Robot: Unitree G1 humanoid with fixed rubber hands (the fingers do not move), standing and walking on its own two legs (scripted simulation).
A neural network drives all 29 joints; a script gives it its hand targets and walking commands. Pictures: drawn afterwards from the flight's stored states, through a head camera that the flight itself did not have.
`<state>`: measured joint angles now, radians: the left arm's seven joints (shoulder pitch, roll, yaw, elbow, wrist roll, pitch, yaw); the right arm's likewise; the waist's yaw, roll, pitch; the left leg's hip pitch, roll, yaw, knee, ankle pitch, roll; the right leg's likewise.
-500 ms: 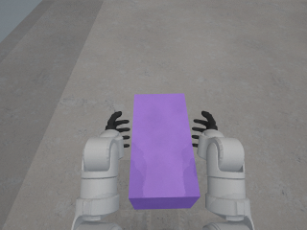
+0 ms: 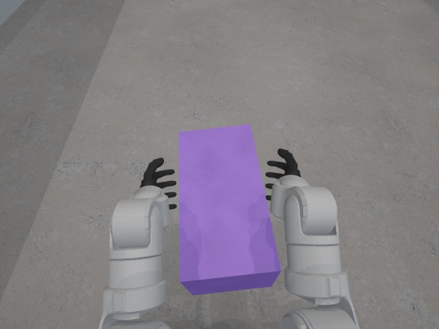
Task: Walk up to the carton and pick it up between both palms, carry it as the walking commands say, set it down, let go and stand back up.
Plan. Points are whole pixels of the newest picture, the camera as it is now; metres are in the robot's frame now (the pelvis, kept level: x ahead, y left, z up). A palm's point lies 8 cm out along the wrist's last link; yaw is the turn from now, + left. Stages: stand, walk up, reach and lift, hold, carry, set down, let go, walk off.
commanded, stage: carry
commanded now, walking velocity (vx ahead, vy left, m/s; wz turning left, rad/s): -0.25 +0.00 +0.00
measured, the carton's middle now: (223, 205) +0.35 +0.00 -0.01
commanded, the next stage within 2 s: none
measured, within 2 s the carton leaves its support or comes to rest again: neither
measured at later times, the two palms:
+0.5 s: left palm (151, 111) +0.53 +0.15 +0.08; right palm (257, 106) +0.55 -0.08 +0.09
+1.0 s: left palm (144, 53) +0.75 +0.20 +0.09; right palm (231, 51) +0.76 -0.03 +0.09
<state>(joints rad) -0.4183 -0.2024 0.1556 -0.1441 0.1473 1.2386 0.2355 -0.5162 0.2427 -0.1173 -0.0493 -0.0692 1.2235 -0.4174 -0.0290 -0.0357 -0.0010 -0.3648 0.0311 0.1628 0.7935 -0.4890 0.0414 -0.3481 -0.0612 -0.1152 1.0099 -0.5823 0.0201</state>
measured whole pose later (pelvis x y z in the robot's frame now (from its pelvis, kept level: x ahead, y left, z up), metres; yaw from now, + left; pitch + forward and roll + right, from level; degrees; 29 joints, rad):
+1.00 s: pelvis +0.43 +0.06 +0.00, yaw -1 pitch +4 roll -4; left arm -0.46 -0.22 0.15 -0.21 0.11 1.23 0.33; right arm -0.50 0.24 -0.14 -0.13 -0.11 1.20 -0.30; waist 0.04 0.03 0.06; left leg -0.29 0.08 0.12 0.78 -0.56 0.04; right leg -0.59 0.01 -0.13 1.01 -0.49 0.03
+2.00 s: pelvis +0.60 +0.07 +0.01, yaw +4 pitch +3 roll -1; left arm -0.46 -0.22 0.16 -0.14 0.13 1.22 0.26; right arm -0.51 0.24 -0.13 -0.12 -0.13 1.25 -0.33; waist 0.01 0.02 0.03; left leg -0.43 0.06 0.10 0.76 -0.43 0.01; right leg -0.42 -0.02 -0.13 0.65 -0.27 -0.03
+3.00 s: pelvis +0.54 +0.06 +0.02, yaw +4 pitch +1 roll +0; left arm -0.39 -0.19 0.13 -0.02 0.15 1.15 0.20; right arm -0.42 0.20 -0.10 0.00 -0.11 1.15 -0.28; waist -0.02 0.00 -0.07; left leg -0.41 0.05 0.12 0.58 -0.19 0.02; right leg -0.43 -0.03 -0.12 0.56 -0.15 -0.04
